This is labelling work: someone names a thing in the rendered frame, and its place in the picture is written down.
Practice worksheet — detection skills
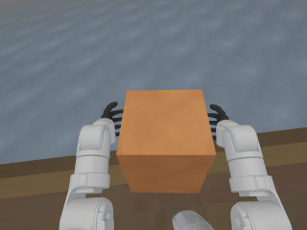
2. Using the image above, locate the robot left upper arm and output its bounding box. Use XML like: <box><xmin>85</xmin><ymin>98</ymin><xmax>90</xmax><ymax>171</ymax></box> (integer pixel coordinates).
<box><xmin>59</xmin><ymin>197</ymin><xmax>114</xmax><ymax>230</ymax></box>

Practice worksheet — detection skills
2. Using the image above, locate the robot right thigh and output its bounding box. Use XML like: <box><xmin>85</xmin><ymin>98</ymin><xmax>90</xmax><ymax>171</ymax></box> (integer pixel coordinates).
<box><xmin>172</xmin><ymin>210</ymin><xmax>214</xmax><ymax>230</ymax></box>

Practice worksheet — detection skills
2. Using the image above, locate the robot left forearm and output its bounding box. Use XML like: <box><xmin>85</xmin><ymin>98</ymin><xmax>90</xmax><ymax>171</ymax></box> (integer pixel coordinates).
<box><xmin>59</xmin><ymin>118</ymin><xmax>116</xmax><ymax>230</ymax></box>

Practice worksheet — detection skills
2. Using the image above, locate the robot left hand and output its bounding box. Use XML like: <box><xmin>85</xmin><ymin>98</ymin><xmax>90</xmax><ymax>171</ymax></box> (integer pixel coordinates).
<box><xmin>101</xmin><ymin>102</ymin><xmax>124</xmax><ymax>137</ymax></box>

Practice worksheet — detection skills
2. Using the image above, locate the carton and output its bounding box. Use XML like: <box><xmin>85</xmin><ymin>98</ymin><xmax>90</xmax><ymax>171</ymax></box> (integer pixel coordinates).
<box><xmin>116</xmin><ymin>89</ymin><xmax>217</xmax><ymax>194</ymax></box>

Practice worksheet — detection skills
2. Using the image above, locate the robot right forearm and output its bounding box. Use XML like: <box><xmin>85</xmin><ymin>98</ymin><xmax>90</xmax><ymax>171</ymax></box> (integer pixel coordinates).
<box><xmin>216</xmin><ymin>120</ymin><xmax>293</xmax><ymax>230</ymax></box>

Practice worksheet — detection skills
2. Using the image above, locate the robot right upper arm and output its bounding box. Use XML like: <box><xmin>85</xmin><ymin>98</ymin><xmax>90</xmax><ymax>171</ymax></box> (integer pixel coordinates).
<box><xmin>230</xmin><ymin>200</ymin><xmax>292</xmax><ymax>230</ymax></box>

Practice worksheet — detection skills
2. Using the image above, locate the robot right hand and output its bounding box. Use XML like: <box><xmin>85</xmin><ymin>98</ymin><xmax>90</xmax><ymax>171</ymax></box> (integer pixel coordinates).
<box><xmin>207</xmin><ymin>104</ymin><xmax>229</xmax><ymax>140</ymax></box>

